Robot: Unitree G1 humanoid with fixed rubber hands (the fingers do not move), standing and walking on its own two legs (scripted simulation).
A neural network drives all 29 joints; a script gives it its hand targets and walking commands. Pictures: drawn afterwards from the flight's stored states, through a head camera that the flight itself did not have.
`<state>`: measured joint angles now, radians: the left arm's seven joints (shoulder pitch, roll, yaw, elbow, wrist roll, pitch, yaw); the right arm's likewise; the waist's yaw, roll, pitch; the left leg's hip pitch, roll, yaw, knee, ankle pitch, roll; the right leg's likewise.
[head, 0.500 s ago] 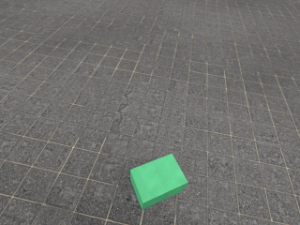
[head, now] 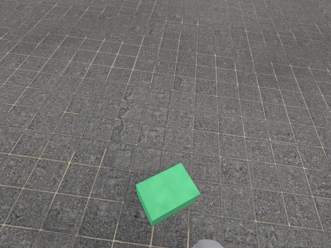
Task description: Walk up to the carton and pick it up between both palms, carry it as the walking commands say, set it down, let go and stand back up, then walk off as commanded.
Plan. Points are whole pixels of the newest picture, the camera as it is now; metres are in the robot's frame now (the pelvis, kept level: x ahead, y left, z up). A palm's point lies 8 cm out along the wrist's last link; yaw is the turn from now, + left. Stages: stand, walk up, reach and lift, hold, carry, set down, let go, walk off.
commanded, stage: walk up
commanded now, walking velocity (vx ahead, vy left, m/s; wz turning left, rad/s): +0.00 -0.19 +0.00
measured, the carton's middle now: (166, 193) +0.45 -0.04 -0.70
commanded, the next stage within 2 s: none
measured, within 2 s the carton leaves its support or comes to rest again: neither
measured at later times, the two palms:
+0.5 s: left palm out of the picture +0.07 +0.10 -0.12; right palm out of the picture -0.01 -0.36 -0.16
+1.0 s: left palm out of the picture +0.02 +0.20 -0.15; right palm out of the picture +0.03 -0.29 -0.15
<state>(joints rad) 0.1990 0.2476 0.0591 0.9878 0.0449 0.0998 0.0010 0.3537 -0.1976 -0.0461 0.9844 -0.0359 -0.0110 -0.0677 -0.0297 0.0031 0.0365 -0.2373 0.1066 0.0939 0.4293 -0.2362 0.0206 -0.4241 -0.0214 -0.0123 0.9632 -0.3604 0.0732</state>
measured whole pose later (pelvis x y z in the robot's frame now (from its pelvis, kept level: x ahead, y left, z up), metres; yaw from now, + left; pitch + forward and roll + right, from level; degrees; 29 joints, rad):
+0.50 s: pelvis +0.00 -0.13 +0.00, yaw +0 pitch +0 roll +0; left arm 0.19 0.16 0.01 1.01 0.01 -0.01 0.04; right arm 0.33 -0.19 -0.04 1.06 -0.02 0.05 -0.01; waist -0.02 0.06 0.00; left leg -0.29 0.03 0.00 0.68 -0.35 0.00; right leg -0.14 0.01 -0.07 0.33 -0.20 -0.03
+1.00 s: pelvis +0.01 -0.05 -0.01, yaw -2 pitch +0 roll -1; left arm 0.27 0.21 0.06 1.03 0.03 0.05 0.05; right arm 0.26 -0.19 -0.02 1.03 -0.01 0.02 -0.02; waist 0.02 0.00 0.04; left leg -0.17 -0.11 0.11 0.41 -0.25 0.15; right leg -0.24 -0.09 -0.06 0.60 -0.38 0.03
